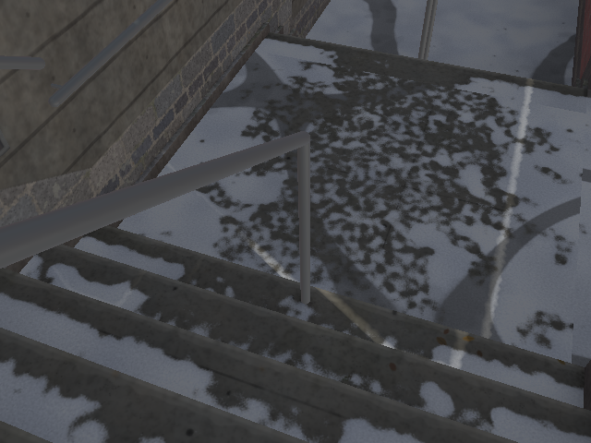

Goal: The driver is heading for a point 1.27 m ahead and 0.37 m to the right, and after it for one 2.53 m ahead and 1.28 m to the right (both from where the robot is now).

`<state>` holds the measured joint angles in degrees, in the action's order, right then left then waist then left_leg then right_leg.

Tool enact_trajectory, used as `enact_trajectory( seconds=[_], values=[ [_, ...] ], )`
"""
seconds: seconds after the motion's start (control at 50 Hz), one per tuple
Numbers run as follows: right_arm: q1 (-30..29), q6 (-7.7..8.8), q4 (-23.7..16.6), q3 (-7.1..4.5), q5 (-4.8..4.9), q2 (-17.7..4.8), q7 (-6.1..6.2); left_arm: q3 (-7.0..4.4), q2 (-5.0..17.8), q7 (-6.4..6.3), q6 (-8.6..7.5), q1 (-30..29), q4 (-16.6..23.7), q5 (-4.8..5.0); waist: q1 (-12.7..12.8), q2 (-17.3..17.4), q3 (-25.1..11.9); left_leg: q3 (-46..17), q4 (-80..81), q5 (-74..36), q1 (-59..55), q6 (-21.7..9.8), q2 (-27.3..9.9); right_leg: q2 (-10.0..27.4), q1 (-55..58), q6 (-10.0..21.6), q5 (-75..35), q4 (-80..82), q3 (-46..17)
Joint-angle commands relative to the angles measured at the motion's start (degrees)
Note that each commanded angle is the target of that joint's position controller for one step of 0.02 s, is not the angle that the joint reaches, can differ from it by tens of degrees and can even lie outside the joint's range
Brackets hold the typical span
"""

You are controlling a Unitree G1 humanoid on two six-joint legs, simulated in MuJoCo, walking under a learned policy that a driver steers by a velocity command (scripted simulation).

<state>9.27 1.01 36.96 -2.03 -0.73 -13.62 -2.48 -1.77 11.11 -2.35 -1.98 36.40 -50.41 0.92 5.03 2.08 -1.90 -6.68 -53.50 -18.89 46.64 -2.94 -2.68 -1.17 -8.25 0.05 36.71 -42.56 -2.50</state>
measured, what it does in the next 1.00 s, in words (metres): goes down, turning right: left foot 0.17 m lower, then right foot 0.17 m lower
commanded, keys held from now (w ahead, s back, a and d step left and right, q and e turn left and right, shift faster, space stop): w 0.20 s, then w+e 0.80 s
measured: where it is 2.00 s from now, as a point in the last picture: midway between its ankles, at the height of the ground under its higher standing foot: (428, 379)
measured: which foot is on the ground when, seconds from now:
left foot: up 0.00-0.14, down 0.16-0.70, up 0.72-1.00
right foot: down 0.00-0.16, up 0.18-0.66, down 0.68-1.00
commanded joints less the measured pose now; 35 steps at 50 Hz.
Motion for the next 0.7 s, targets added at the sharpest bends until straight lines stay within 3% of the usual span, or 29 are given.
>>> enact_trajectory(
  seconds=[0.02, 0.04, 0.08, 0.12, 0.14, 0.16, 0.18, 0.2, 0.22, 0.24, 0.26, 0.28, 0.3, 0.32, 0.34, 0.36, 0.38, 0.42, 0.44, 0.48, 0.5, 0.54, 0.58, 0.6, 0.62, 0.64, 0.66, 0.68, 0.7],
  values=[
    [-15.81, 2.72, -7.72, 0.47, -1.23, 0.57, -3.15, -0.78, 6.82, -1.16, 0.13, -1.49, 2.13, 0.18, 2.97, -7.36, 6.59, 6.73, 19.92, -17.44, -17.26, -1.14, 4.04, 4.06, -18.86, 7.45, -11.75, 8.58, -5.22],
    [-14.72, 2.64, -7.24, 0.16, -0.61, 0.59, -3.29, -1.50, 9.01, -0.94, 0.19, -2.14, 1.45, 0.38, 2.57, -8.84, 5.78, 7.02, 17.89, -17.23, -24.59, -0.80, 4.65, 4.73, -23.55, 7.74, -11.19, 8.67, -4.93],
    [-12.99, 1.66, -6.50, -0.19, 1.13, -0.78, -1.99, -1.28, 7.64, -0.95, 0.33, -3.12, 0.85, 1.29, 1.79, -8.47, 7.53, 5.17, 22.42, -9.18, -24.21, 0.74, 3.43, 5.03, -18.05, 7.72, -11.69, 3.54, -5.68],
    [1.97, 0.65, 1.12, -2.02, 1.03, -5.02, -1.40, -1.53, 7.99, -1.12, 1.26, -7.26, 0.72, 0.53, -5.47, -7.95, 2.37, 0.99, 21.33, -10.64, -28.72, 0.03, -1.28, 6.42, -8.87, 5.20, -18.77, -11.41, -7.01],
    [12.92, 0.35, 5.31, -2.90, 1.56, -6.40, -1.11, -2.12, 9.74, -0.53, 0.75, -10.81, 0.02, 0.62, -12.18, -7.37, -1.07, 4.86, 24.07, -7.78, -38.07, -0.07, -0.43, 5.13, -7.55, 3.96, -30.95, -23.68, -5.24],
    [18.85, 0.14, 6.56, -2.99, 1.50, -4.19, -0.24, -2.30, 8.77, -0.69, -0.04, -9.09, -2.24, 1.91, -16.39, -3.74, 0.58, 6.11, 35.67, -2.56, -45.49, -1.52, -1.40, 1.65, -12.46, 2.77, -29.88, -41.44, -4.65],
    [31.47, 0.53, 12.28, -3.03, 0.16, -5.77, 0.31, -2.30, 5.26, 0.16, -1.21, -7.72, -4.52, 1.46, -19.70, 9.92, -0.69, 2.40, 29.77, -13.48, -62.24, -5.32, -6.28, -6.43, -28.83, 1.23, 4.05, -68.99, -4.33],
    [27.24, 1.69, 11.23, -1.69, 1.14, -6.34, -0.22, -0.69, 0.03, 1.44, -2.55, 5.07, -4.35, 1.20, -9.02, 17.56, -7.19, -4.11, 7.98, -24.02, -72.66, -7.67, -12.01, -3.23, -44.31, 2.08, 8.14, -71.22, -14.21],
    [24.22, 0.55, 10.28, -1.95, 1.89, -5.55, -0.22, -1.75, 4.30, 1.34, -3.32, 4.25, -3.53, 2.00, -9.92, 17.56, -8.91, -7.63, 11.14, -23.52, -67.68, -8.81, -14.05, -2.18, -45.63, 0.97, 4.50, -67.22, -13.53],
    [21.60, 0.50, 10.24, -2.41, 1.53, -6.13, -0.38, -2.64, 6.29, 0.79, -3.42, 1.63, -1.24, 2.37, -8.12, 10.43, -7.44, -11.35, 15.93, -9.35, -58.22, -9.96, -15.30, -1.29, -44.60, 0.27, -1.48, -66.17, -12.16],
    [16.25, 0.87, 11.53, -4.52, 1.32, -11.75, -0.22, -2.25, 5.60, -1.04, -2.50, -3.09, 3.91, 4.21, -3.71, 10.37, -8.52, -26.01, 28.18, 33.06, -46.64, -14.41, -21.80, 1.54, -43.74, 0.89, -14.19, -58.26, -8.69],
    [11.38, 2.38, 10.59, -2.95, 0.36, -6.24, 0.51, -2.65, 6.64, -1.76, -0.85, -8.93, 3.37, 4.02, -3.52, 4.22, -1.20, -31.80, 31.04, 38.40, -37.03, -14.49, -21.91, 3.77, -45.41, 2.16, -22.00, -52.83, -12.43],
    [9.48, 3.31, 11.45, -1.84, -0.40, -3.26, 1.24, -2.95, 7.19, -1.96, 1.01, -10.92, 3.63, 3.50, -2.40, 1.49, 4.82, -25.94, 29.35, 34.44, -27.03, -13.24, -20.11, 3.96, -43.37, 1.77, -25.69, -47.51, -13.27],
    [5.97, 4.13, 11.44, -0.61, -0.14, -0.40, 1.87, -2.88, 5.27, -1.41, 2.07, -9.66, 3.17, 1.83, -0.51, 0.78, 5.52, -21.22, 28.49, 29.07, -20.08, -11.90, -17.79, 5.00, -39.15, 0.40, -28.71, -41.17, -13.65],
    [6.63, 4.39, 12.67, -0.88, 0.50, -1.64, 2.93, -2.87, 4.06, -1.14, 2.32, -10.11, 4.17, 1.03, -0.31, 3.71, 6.32, -16.28, 27.54, 25.54, -19.69, -11.21, -15.87, 5.74, -38.80, -0.48, -29.10, -32.99, -13.07],
    [9.69, 4.17, 14.78, -0.97, -0.27, -2.59, 3.88, -2.57, 3.36, -0.47, 1.88, -12.03, 5.30, 0.26, -1.21, 6.56, 4.52, -14.65, 27.57, 17.50, -21.17, -11.58, -15.04, 5.69, -38.06, -0.39, -29.90, -32.81, -12.61],
    [11.24, 4.11, 15.67, -1.51, -1.73, -4.88, 4.21, -2.56, 3.74, 0.41, 1.55, -10.57, 4.82, 0.50, -0.14, 5.83, 1.75, -12.48, 25.06, 13.75, -22.37, -11.45, -14.80, 4.82, -36.31, 0.24, -33.96, -34.81, -10.55],
    [12.06, 4.52, 16.26, -1.20, 0.00, -1.58, 4.79, -3.43, 6.62, 1.56, 0.97, -16.19, 6.58, 1.36, -2.41, 2.78, 2.47, -8.43, 21.71, 22.26, -28.13, -8.17, -13.71, 5.74, -42.83, 2.26, -49.15, -23.42, -17.19],
    [11.21, 4.36, 15.48, -0.84, -0.17, -1.12, 5.57, -3.53, 7.04, 1.71, 0.89, -18.28, 7.22, 0.44, -3.04, 1.07, 4.25, -2.14, 20.92, 27.45, -24.90, -6.17, -10.79, 4.48, -40.78, 2.81, -58.05, -13.64, -15.86],
    [12.39, 3.91, 16.26, 0.07, 0.16, -0.94, 6.64, -2.40, 4.07, 3.05, 0.49, -22.62, 9.94, -1.41, -3.97, 1.39, 4.16, 3.58, 16.46, 33.43, -20.64, -4.65, -8.92, 2.90, -32.97, 2.79, -71.96, -4.97, -11.33],
    [12.57, 3.69, 16.34, 0.02, 0.04, -1.42, 6.70, -1.98, 3.20, 3.72, 0.79, -24.40, 10.45, -1.07, -4.70, 1.31, 3.91, 6.19, 15.54, 37.54, -18.19, -4.27, -8.42, 2.44, -27.90, 2.54, -74.30, -2.12, -8.60],
    [12.85, 3.19, 15.55, -0.88, 1.32, -3.69, 6.18, -2.07, 3.59, 4.21, 1.02, -26.98, 11.47, 0.06, -6.63, 1.67, 5.66, 5.89, 13.11, 40.63, -19.76, -4.22, -9.30, 2.54, -26.06, 1.98, -70.14, -0.58, -6.44],
    [15.79, 3.30, 15.79, -1.60, 0.94, -4.59, 5.50, -2.56, 5.21, 5.10, 1.98, -25.94, 10.12, -0.56, -7.25, 2.33, 6.16, 3.36, 6.40, 41.99, -22.73, -4.56, -12.41, 3.01, -26.58, 2.81, -69.87, -7.60, -6.71],
    [15.92, 2.66, 16.31, -1.63, 1.45, -3.68, 5.81, -3.17, 6.63, 5.52, 3.23, -24.41, 8.37, -0.84, -7.31, 2.08, 6.72, 3.14, 1.10, 38.13, -27.36, -3.20, -14.08, 3.43, -31.03, 3.36, -66.16, -8.22, -7.17],
    [15.87, 1.75, 15.21, -1.36, 2.33, -2.34, 5.95, -2.55, 5.60, 5.48, 3.87, -27.30, 9.33, -0.46, -9.71, -0.29, 8.79, 7.85, -0.92, 34.61, -28.80, -1.01, -11.70, 2.30, -29.79, 2.39, -59.61, 2.92, -0.10],
    [16.30, 1.21, 16.78, -2.05, 2.14, -4.31, 5.69, -3.02, 4.76, 4.81, 4.47, -25.63, 7.67, 0.06, -8.78, 2.69, 8.88, 8.73, -6.46, 30.97, -24.40, -0.13, -11.46, 1.04, -20.39, 2.65, -50.36, 1.68, 5.48],
    [14.34, 1.04, 16.95, -2.25, 2.49, -6.05, 5.67, -3.72, 5.79, 4.61, 4.08, -19.96, 6.33, 1.24, -5.85, 4.20, 7.61, 8.22, -14.12, 21.49, -27.46, 0.68, -12.53, 4.42, -14.47, 5.12, -44.73, 14.92, 3.17],
    [11.75, 2.10, 17.12, -2.60, 0.70, -6.85, 5.17, -5.88, 9.97, 4.30, 3.99, -8.81, 1.93, 0.21, 1.00, -0.70, 0.82, 12.72, -29.17, 9.54, -19.87, 1.13, -9.56, -2.47, 7.45, 5.84, -54.99, 12.29, 12.24],
    [7.92, 3.25, 15.80, -2.82, 0.89, -6.58, 5.65, -6.05, 12.29, 4.43, 2.74, 0.07, -0.44, -0.32, 7.87, -13.76, 2.46, 14.48, -62.86, 37.83, -11.95, 4.48, -1.65, 3.32, 13.58, 12.67, -64.29, 23.81, 1.84]
  ],
)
